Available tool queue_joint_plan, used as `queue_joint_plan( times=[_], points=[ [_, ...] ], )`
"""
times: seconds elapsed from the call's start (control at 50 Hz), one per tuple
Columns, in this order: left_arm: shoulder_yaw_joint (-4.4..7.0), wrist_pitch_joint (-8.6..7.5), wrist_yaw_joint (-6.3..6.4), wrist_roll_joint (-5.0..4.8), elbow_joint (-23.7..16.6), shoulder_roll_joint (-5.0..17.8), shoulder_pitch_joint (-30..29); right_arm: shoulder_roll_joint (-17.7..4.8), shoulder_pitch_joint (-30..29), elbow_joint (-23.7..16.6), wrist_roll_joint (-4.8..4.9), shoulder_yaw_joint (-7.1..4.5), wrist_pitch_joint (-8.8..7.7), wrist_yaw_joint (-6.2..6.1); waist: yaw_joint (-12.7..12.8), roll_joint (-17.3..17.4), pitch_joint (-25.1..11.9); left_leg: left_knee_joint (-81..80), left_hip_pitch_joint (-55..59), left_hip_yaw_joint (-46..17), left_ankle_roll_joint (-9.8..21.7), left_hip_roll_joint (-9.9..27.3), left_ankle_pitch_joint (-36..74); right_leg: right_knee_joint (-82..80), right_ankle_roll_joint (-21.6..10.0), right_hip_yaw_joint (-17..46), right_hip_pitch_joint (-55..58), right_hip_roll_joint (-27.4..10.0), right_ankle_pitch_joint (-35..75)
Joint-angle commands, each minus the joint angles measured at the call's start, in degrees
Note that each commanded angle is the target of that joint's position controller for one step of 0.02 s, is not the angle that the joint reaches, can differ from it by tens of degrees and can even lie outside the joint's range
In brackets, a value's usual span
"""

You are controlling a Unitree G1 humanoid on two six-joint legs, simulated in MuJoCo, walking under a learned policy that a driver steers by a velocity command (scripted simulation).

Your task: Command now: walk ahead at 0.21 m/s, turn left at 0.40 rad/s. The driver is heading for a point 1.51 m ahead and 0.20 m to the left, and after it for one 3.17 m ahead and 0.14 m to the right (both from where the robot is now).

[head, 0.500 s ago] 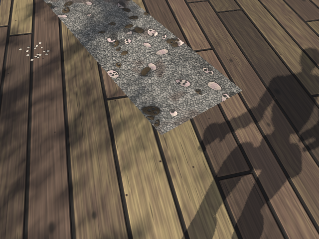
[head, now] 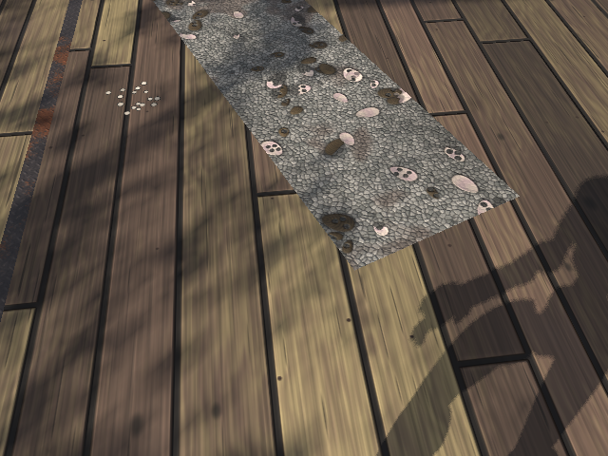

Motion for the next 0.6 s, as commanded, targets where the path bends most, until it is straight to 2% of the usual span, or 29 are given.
queue_joint_plan(
  times=[0.02, 0.06, 0.08, 0.1, 0.12, 0.14, 0.16, 0.18, 0.2, 0.22, 0.24, 0.26, 0.3, 0.36, 0.42, 0.46, 0.5, 0.54, 0.56, 0.58, 0.6],
  points=[
    [2.95, -2.08, 0.09, -1.02, -3.71, 11.45, -1.73, -2.93, -7.5, -6.75, -0.16, -0.3, -1.51, 1.2, 1.98, -8.12, 4.69, -1.6, -11.38, -0.79, 1.1, 5.11, 0.81, -18.98, -10.47, 16.58, 3.34, -17.17, -8.75],
    [3.25, -2.03, -0.87, -1.03, -4.42, 12.15, -3.63, -3.04, -4.03, -5.59, -0.18, -0.33, -1.88, 2.12, 0.51, -7.9, 2.09, -8.28, -0.06, 3.42, 1.19, 3.16, 4.82, -17.63, -8.87, 8.62, -1.1, -13.76, -3.35],
    [3.26, -1.98, -1.39, -1.33, -4.49, 12.04, -4.1, -3.17, -1.14, -4.52, -0.11, -0.58, -1.97, 2.36, -0.92, -7.31, 0.94, -12.46, 5.63, 5.71, 1.1, 1.47, 9.25, -15.17, -8.27, 5.58, -3.23, -12.65, -3.01],
    [3.13, -1.93, -1.83, -1.55, -4.46, 11.5, -4.25, -3.32, 3.08, -2.83, -0.15, -0.98, -1.93, 2.38, -2.8, -6.1, -0.16, -16.17, 12.28, 8.2, 1.07, -0.86, 12.57, -11.01, -7.53, 2.93, -6.37, -11.68, -3.54],
    [2.58, -2.12, -2.18, -1.13, -4.44, 9.82, -3.24, -4.84, 8.57, -0.82, -0.18, -2.02, -1.77, 2.08, -4.76, -3.2, -2.19, -17.73, 19.81, 9.15, 1.72, -3.47, 12.06, -3.25, -6.37, 0.29, -9.73, -9.86, -1.16],
    [1.55, -2.61, -2.52, 0.03, -5.09, 6.56, -3.49, -7.93, 14.75, 0.22, 0.41, -3.48, -1.78, 1.54, -7.55, 5.31, -3.4, -22.62, 27.43, 0.18, 4.38, 0.39, 10.06, 14.33, -3.01, -5.06, -16.5, -6.64, 0.27],
    [0.08, -3.86, -2.55, 1.19, -10.7, 1.94, -7.16, -16.91, 17.04, -1.96, -0.37, -4.72, -2.9, 1.13, -6.65, 21.53, -4.34, -35.76, 32.68, -38.46, 15.57, 16.97, -0.08, 35.61, 1.39, -2.78, -35.58, 3.17, -15.51],
    [0.72, -5.44, -2.77, -1.69, -11.19, 5.54, -8.02, -13.68, 15.29, -3.35, -1.15, -3.61, -4.39, 1.7, -6.78, 11.69, -5.04, -42.82, 31.63, -49.24, 20.95, 22.22, -10.98, 42.95, 0.34, 6.91, -41.48, 1.93, -14.95],
    [1.3, -6.44, -3.25, -3.21, -11.22, 7.95, -8.88, -10.36, 12.47, -3.75, -1.17, -2.67, -5.35, 1.67, -5.13, 7.95, 0.43, -42.55, 28.61, -44.66, 19.59, 21.74, -10.9, 43.11, -1.37, 7.51, -44.14, -0.96, -9.49],
    [1.56, -7.03, -3.32, -2.28, -10.06, 8.81, -7.91, -8.01, 10.19, -4.28, -0.99, -2.01, -5.73, 1.58, -3.73, 4.44, 2.74, -41.02, 25.81, -37.37, 16.99, 18.79, -5.08, 40.41, -2.2, 7.08, -42.27, -3.05, -3.96],
    [1.75, -7.38, -3.21, -0.5, -9.11, 8.66, -7.57, -7.49, 7.94, -4.93, -1.13, -1.71, -5.51, 1.26, -2.64, 2.78, 3.32, -40.11, 23.16, -31.31, 14.94, 16.03, 2.81, 36.09, -2.09, 7.01, -39.56, -4.27, 0.39],
    [2.07, -7.37, -3.49, 0.39, -8.79, 8.88, -7.33, -6.96, 6.94, -5.56, -1.56, -1.39, -5.28, 0.85, -1.81, 3.74, 2.93, -40.35, 21.04, -26.17, 13.46, 13.29, 9.26, 32.39, -1.71, 6.87, -35.71, -4.67, 3.77],
    [1.98, -7.06, -4.07, 0.76, -8.8, 7.59, -8.06, -7.3, 8.24, -5.87, -1.47, -1.51, -5.12, -0.01, -1.85, 4.07, 1.56, -40.86, 20.73, -20.57, 12.97, 10.85, 20.8, 27.3, -0.03, 4.92, -32.84, -2.97, 9.4],
    [1.05, -6.66, -4.19, 0.6, -10.31, 4.76, -12.95, -7.64, 10.86, -5.14, -0.79, -1.83, -4.67, -1.35, -2.83, 2.5, 1.85, -40.03, 19.44, -15.31, 11.88, 8.4, 29.71, 15.57, 2.34, 3.84, -31.1, -0.62, 16.63],
    [0.23, -6.85, -4.93, -0.07, -12.02, 3.05, -19.24, -7.76, 13.36, -4.11, -0.52, -2.05, -4.1, -2.11, -4.96, 4.43, 2.83, -39.63, 15.97, -14.16, 10.52, 7.13, 28.3, 5.73, 3.25, 2.89, -26.41, 1.56, 22.84],
    [0.2, -7.1, -5.41, -0.46, -13.01, 3.36, -22.1, -7.85, 15.02, -3.34, -0.09, -2.22, -3.81, -2.26, -5.76, 4.42, 3.34, -38.67, 16.04, -15.97, 10.28, 8.03, 27.39, 2.38, 2.91, 3.56, -24.77, 2.14, 24.22],
    [0.39, -7.55, -5.85, -0.55, -13.04, 4.2, -22.27, -7.55, 15.27, -2.74, 0.02, -2.25, -3.61, -2.49, -5.44, 4.83, 3.14, -37.59, 18.35, -17.0, 9.74, 9.63, 28.14, -0.32, 1.81, 4.27, -23.03, 1.86, 25.77],
    [0.82, -7.87, -5.95, -0.5, -12.58, 5.26, -20.68, -7.39, 15.1, -2.12, -0.3, -2.41, -3.34, -2.63, -4.39, 6.0, 2.87, -35.58, 21.79, -17.46, 8.94, 11.27, 33.53, -1.16, 0.19, 4.24, -21.36, 1.52, 23.19],
    [1.24, -7.97, -5.8, -0.45, -12.2, 6.14, -18.88, -7.49, 14.78, -2.1, -0.51, -2.54, -3.16, -2.56, -3.48, 6.92, 1.87, -33.04, 23.45, -17.19, 8.39, 11.24, 40.52, -1.4, -0.9, 3.29, -18.98, 2.14, 20.28],
    [2.02, -8.01, -5.39, -0.39, -11.33, 7.59, -15.08, -7.56, 14.48, -2.21, -0.81, -2.6, -2.94, -2.45, -1.55, 7.87, -1.06, -27.87, 24.58, -16.28, 7.72, 10.17, 51.59, -1.86, -2.4, 1.44, -13.53, 3.64, 17.89],
    [2.96, -7.98, -4.9, -0.32, -9.77, 9.38, -8.1, -6.92, 13.67, -2.61, -1.11, -2.22, -2.71, -2.24, 2.31, 7.65, -6.54, -18.67, 23.02, -14.01, 6.28, 7.5, 58.07, -2.83, -4.62, 0.52, -3.02, 3.31, 19.68]
  ],
)
Velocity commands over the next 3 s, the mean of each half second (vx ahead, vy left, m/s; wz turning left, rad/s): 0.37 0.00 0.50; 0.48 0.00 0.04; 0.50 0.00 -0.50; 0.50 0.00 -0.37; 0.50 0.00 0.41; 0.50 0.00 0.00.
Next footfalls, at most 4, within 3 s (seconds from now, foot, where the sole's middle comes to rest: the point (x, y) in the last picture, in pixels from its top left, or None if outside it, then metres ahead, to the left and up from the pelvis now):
0.14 left None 0.07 0.13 -0.77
0.62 right None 0.46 0.02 -0.77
1.06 left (172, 405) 0.61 0.34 -0.77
1.58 right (282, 297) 0.91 0.10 -0.77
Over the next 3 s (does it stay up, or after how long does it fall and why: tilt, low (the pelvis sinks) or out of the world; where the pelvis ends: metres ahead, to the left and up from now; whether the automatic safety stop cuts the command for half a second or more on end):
stays up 1.54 0.17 0.01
